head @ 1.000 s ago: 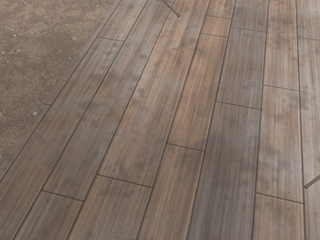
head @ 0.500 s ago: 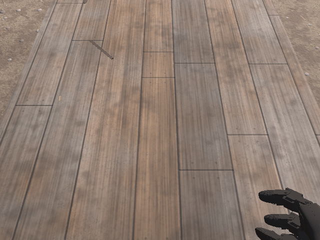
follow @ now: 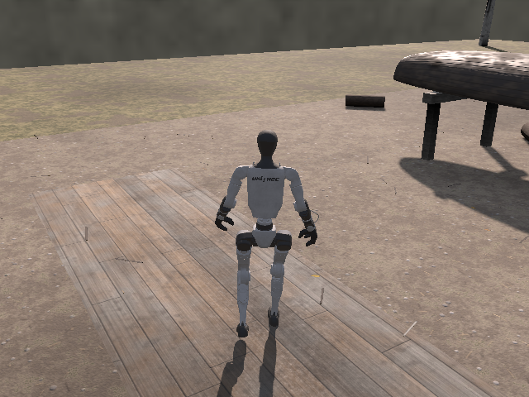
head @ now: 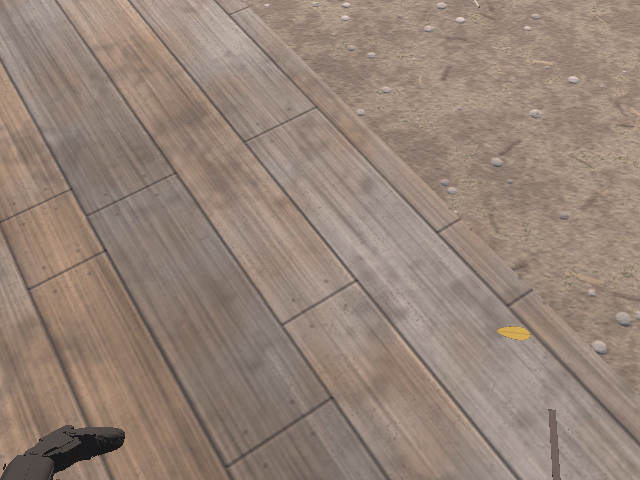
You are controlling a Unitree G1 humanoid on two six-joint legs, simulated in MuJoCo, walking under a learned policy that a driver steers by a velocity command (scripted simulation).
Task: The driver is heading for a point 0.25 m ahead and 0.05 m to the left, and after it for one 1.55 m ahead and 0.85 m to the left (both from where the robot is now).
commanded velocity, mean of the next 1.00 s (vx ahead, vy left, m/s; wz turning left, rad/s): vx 0.03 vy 0.00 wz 0.59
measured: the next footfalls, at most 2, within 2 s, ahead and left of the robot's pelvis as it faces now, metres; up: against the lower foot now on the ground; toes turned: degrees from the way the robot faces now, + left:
left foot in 0.32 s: +0.09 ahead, +0.17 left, +0.00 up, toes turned +10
right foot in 0.82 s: +0.21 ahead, +0.00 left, +0.00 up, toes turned +42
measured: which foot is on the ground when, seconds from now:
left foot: up 0.00-0.30, down 0.32-0.82, up 0.84-1.00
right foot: down 0.00-0.34, up 0.36-0.80, down 0.82-1.00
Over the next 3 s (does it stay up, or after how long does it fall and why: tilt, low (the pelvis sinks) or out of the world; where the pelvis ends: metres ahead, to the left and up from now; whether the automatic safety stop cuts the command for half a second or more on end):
stays up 0.99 0.80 0.00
